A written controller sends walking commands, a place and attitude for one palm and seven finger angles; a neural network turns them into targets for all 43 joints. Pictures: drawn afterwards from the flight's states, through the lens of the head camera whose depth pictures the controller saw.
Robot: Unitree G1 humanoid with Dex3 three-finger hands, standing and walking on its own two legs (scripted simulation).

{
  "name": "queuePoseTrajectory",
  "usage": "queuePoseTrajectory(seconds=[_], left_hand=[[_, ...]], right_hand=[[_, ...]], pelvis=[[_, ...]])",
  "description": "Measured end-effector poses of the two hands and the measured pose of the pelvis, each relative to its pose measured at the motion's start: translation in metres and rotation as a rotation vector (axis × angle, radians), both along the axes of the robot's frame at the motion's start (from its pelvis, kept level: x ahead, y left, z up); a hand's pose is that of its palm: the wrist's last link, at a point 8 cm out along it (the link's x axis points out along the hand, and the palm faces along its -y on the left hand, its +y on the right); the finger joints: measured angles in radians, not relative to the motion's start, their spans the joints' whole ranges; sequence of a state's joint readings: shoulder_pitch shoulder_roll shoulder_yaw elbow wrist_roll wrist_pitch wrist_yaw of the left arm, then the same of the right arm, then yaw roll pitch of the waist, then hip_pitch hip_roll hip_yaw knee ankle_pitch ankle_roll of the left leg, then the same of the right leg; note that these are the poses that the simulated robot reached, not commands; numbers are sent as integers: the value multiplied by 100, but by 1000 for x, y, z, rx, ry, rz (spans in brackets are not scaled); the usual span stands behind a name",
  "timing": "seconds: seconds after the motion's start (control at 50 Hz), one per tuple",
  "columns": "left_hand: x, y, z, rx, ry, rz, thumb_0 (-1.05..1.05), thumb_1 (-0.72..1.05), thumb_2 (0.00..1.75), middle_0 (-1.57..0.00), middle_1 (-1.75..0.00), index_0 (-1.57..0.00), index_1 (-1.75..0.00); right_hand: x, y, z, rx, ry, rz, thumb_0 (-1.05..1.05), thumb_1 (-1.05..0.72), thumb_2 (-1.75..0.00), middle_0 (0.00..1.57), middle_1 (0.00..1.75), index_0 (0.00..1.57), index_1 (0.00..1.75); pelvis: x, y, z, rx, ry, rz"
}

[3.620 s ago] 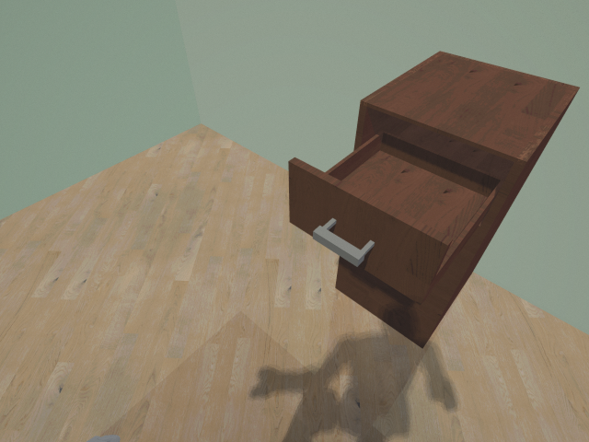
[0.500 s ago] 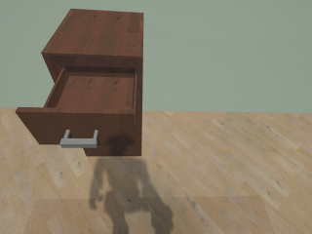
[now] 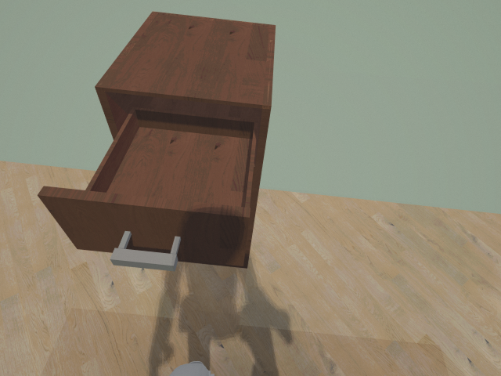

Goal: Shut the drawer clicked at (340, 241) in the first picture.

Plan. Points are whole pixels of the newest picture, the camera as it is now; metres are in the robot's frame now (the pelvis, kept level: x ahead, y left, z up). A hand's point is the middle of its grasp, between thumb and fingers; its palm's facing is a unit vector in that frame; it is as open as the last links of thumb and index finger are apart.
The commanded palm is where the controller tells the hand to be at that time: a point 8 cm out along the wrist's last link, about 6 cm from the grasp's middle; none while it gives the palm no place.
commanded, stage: come to a stop and stand still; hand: left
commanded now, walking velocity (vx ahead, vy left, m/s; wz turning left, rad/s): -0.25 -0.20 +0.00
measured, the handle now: (148, 249) +0.32 +0.21 -0.03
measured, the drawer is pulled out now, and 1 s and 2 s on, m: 0.30 0.30 0.30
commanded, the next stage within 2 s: look again from close up in 1.38 s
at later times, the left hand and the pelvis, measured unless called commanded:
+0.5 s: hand out of the picture -0.06 +0.14 -0.14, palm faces +0.06 -0.97 -0.25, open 7.4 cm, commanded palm none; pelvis -0.04 -0.04 +0.03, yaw -2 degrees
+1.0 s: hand out of the picture -0.07 +0.16 -0.16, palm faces +0.07 -0.99 -0.14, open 7.4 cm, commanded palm none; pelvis -0.04 +0.00 +0.02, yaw -1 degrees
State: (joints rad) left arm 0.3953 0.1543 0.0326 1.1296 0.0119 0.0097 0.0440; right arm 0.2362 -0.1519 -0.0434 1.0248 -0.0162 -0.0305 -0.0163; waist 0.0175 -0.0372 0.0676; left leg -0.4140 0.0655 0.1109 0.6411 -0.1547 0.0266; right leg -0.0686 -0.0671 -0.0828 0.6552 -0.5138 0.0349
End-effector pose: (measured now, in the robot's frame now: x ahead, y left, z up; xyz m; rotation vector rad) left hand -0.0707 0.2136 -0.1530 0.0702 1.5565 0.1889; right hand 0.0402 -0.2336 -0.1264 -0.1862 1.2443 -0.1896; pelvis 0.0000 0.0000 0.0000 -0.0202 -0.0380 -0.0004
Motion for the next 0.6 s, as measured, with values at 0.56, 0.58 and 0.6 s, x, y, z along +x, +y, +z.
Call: queuePoseTrajectory(seconds=[0.56, 0.58, 0.6], left_hand=[[-2, -42, 49, 68, -127, -50, 0, 91, 90, -19, -30, -20, -30], [-3, -46, 49, 61, -128, -46, 0, 91, 90, -20, -30, -20, -30], [-3, -49, 48, 55, -129, -40, 0, 90, 90, -20, -30, -20, -30]], right_hand=[[-86, -48, 3, 88, 117, -87, 0, -91, -90, 20, 30, 20, 30], [-95, -48, 2, 85, 148, -84, 0, -91, -90, 20, 30, 20, 30], [-103, -48, 2, 83, 179, -81, 0, -91, -90, 20, 30, 20, 30]], pelvis=[[-42, -47, 30, 55, 53, -30], [-43, -47, 29, 52, 56, -25], [-44, -47, 29, 49, 58, -19]])
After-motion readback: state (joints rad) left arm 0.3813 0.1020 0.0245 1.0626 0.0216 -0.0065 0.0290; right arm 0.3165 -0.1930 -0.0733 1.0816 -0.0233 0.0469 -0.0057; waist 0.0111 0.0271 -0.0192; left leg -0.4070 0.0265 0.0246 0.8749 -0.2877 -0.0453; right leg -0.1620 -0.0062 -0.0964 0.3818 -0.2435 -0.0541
